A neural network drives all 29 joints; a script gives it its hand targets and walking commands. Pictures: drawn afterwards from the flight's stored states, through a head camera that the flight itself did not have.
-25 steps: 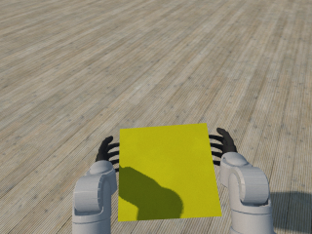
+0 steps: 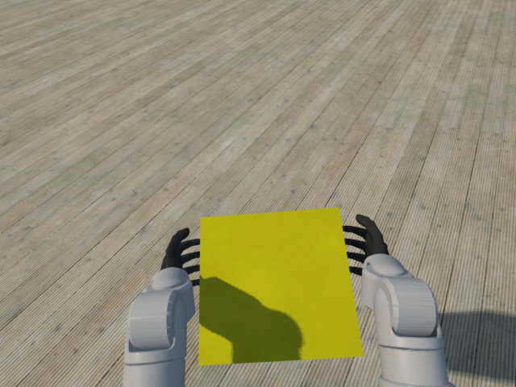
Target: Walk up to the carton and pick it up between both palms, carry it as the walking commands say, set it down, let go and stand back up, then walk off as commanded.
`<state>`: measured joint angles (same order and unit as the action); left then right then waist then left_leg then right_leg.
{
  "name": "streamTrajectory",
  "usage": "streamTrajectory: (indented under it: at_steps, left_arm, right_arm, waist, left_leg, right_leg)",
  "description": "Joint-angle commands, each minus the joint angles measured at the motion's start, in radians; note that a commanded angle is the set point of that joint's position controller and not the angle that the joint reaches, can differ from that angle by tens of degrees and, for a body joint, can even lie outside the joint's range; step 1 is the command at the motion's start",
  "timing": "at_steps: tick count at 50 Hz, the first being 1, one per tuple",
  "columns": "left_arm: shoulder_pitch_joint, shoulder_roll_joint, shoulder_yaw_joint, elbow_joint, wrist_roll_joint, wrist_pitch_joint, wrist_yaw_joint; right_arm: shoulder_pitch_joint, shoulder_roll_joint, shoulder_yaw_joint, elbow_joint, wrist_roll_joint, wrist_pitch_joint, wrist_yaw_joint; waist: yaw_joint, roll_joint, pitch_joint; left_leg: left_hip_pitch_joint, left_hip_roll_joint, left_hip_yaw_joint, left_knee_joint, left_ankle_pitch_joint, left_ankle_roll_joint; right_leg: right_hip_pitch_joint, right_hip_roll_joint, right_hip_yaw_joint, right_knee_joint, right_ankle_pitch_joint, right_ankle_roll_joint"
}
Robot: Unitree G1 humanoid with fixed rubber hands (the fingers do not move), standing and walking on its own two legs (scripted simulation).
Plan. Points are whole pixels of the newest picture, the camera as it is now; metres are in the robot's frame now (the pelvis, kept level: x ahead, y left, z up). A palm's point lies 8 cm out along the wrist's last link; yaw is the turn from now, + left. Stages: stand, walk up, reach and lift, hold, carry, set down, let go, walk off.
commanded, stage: carry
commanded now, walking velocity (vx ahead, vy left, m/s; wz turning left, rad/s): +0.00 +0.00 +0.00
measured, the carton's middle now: (275, 288) +0.30 -0.01 -0.03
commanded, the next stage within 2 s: hold in 0.54 s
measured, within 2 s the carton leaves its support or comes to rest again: neither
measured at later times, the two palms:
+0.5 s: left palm (185, 276) +0.28 +0.13 +0.05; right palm (377, 265) +0.28 -0.16 +0.06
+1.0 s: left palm (163, 285) +0.27 +0.16 +0.05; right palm (357, 266) +0.28 -0.13 +0.05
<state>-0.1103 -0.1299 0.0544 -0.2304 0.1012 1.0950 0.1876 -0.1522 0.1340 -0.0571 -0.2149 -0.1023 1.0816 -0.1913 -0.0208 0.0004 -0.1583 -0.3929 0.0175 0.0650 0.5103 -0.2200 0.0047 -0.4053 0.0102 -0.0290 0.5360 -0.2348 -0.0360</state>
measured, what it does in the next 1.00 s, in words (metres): stands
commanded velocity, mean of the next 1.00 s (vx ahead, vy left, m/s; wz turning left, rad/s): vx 0.00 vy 0.00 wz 0.00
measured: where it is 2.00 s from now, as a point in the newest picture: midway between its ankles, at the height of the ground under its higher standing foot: outside the picture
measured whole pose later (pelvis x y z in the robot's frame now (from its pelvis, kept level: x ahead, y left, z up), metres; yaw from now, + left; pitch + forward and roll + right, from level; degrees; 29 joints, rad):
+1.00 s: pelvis +0.00 +0.01 +0.01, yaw +2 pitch -6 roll +0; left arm -0.16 -0.13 0.12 0.15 0.24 0.78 0.07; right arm -0.20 0.14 -0.16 0.18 -0.25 0.76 -0.01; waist -0.02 -0.01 -0.02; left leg -0.13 -0.02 0.00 0.45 -0.22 0.02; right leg -0.12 -0.01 -0.05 0.45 -0.24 -0.01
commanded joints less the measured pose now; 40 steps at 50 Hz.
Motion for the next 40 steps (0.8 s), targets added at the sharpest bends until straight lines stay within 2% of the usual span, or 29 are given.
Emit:
streamTrajectory:
  at_steps: [1, 18, 27, 28, 29, 30, 31, 32, 33, 34, 36, 40]
  left_arm:
    - [-0.412, -0.870, -0.507, -0.107, -0.306, -0.070, -0.233]
    - [-0.395, -0.777, -0.477, -0.013, -0.255, -0.215, -0.250]
    - [-0.380, -0.749, -0.483, -0.010, -0.247, -0.247, -0.248]
    - [-0.250, -0.521, -0.295, 0.341, -0.099, -0.287, -0.293]
    - [-0.284, -0.526, -0.334, 0.318, -0.095, -0.359, -0.300]
    - [-0.323, -0.569, -0.379, 0.225, -0.097, -0.400, -0.303]
    - [-0.319, -0.602, -0.411, 0.161, -0.104, -0.419, -0.306]
    - [-0.323, -0.614, -0.418, 0.127, -0.110, -0.430, -0.302]
    - [-0.341, -0.655, -0.468, 0.064, -0.130, -0.440, -0.306]
    - [-0.379, -0.671, -0.515, 0.030, -0.154, -0.445, -0.315]
    - [-0.412, -0.680, -0.549, 0.037, -0.169, -0.434, -0.328]
    - [-0.420, -0.679, -0.491, 0.155, -0.137, -0.390, -0.331]
  right_arm:
    - [-0.335, 0.931, 0.505, -0.061, 0.306, -0.043, 0.235]
    - [-0.326, 0.862, 0.473, 0.050, 0.252, -0.193, 0.253]
    - [-0.318, 0.838, 0.474, 0.060, 0.242, -0.228, 0.252]
    - [-0.162, 0.673, 0.313, 0.377, 0.117, -0.254, 0.281]
    - [-0.193, 0.701, 0.382, 0.304, 0.114, -0.323, 0.292]
    - [-0.231, 0.731, 0.438, 0.237, 0.124, -0.362, 0.313]
    - [-0.259, 0.750, 0.474, 0.186, 0.139, -0.384, 0.328]
    - [-0.301, 0.744, 0.492, 0.167, 0.147, -0.401, 0.333]
    - [-0.324, 0.782, 0.541, 0.122, 0.170, -0.414, 0.340]
    - [-0.339, 0.785, 0.545, 0.096, 0.167, -0.421, 0.339]
    - [-0.335, 0.772, 0.511, 0.112, 0.139, -0.414, 0.333]
    - [-0.330, 0.728, 0.421, 0.219, 0.092, -0.378, 0.339]
  waist:
    - [0.000, -0.003, -0.216]
    - [-0.001, -0.002, -0.214]
    - [-0.002, -0.002, -0.212]
    - [0.025, -0.036, 0.059]
    - [0.038, -0.079, 0.001]
    - [0.060, -0.059, -0.060]
    - [0.066, -0.044, -0.117]
    - [0.079, -0.037, -0.160]
    - [0.074, -0.023, -0.197]
    - [0.040, -0.034, -0.212]
    - [-0.011, -0.041, -0.164]
    - [-0.034, -0.037, -0.032]
  left_leg:
    - [0.108, 0.105, -0.085, -0.056, 0.114, 0.031]
    - [0.123, 0.112, -0.060, -0.043, 0.125, 0.024]
    - [0.129, 0.117, -0.050, -0.043, 0.128, 0.021]
    - [0.206, -0.141, -0.123, -0.128, 0.122, 0.021]
    - [0.215, -0.143, -0.133, -0.113, 0.150, 0.030]
    - [0.243, -0.144, -0.137, -0.117, 0.204, 0.022]
    - [0.281, -0.149, -0.140, -0.120, 0.259, 0.015]
    - [0.297, -0.151, -0.143, -0.127, 0.288, 0.013]
    - [0.299, -0.149, -0.147, -0.125, 0.315, 0.009]
    - [0.320, -0.151, -0.149, -0.123, 0.310, 0.005]
    - [0.346, -0.148, -0.155, -0.123, 0.256, -0.002]
    - [0.328, -0.136, -0.163, -0.132, 0.109, -0.011]
  right_leg:
    - [0.101, -0.126, 0.115, -0.083, 0.133, -0.049]
    - [0.129, -0.124, 0.108, -0.079, 0.205, -0.049]
    - [0.141, -0.124, 0.106, -0.081, 0.225, -0.045]
    - [0.327, 0.008, 0.105, -0.199, 0.166, 0.032]
    - [0.306, 0.000, 0.125, -0.200, 0.166, 0.056]
    - [0.332, -0.001, 0.120, -0.184, 0.231, 0.066]
    - [0.362, 0.001, 0.118, -0.168, 0.317, 0.069]
    - [0.394, 0.009, 0.116, -0.149, 0.376, 0.063]
    - [0.418, 0.015, 0.113, -0.132, 0.426, 0.057]
    - [0.417, 0.020, 0.110, -0.133, 0.429, 0.050]
    - [0.359, 0.025, 0.099, -0.152, 0.344, 0.035]
    - [0.287, 0.035, 0.072, -0.173, 0.142, 0.014]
